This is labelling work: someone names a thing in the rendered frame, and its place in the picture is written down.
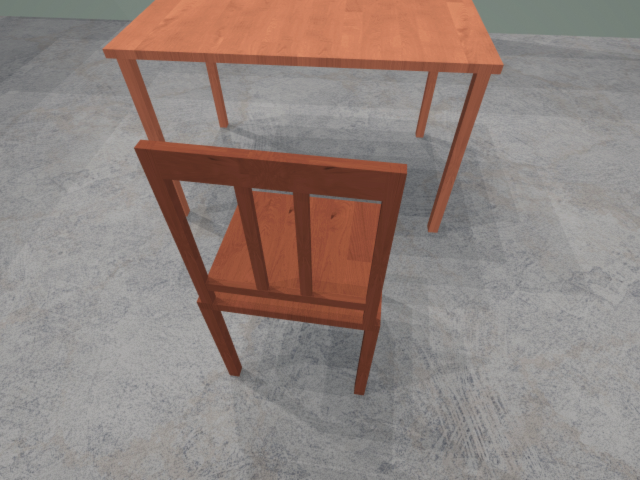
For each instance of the chair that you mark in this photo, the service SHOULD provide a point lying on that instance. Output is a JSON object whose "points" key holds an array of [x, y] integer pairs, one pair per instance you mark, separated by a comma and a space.
{"points": [[291, 257]]}

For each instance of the table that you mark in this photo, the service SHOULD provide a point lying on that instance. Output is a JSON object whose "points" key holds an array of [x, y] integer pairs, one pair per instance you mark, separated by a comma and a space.
{"points": [[410, 35]]}

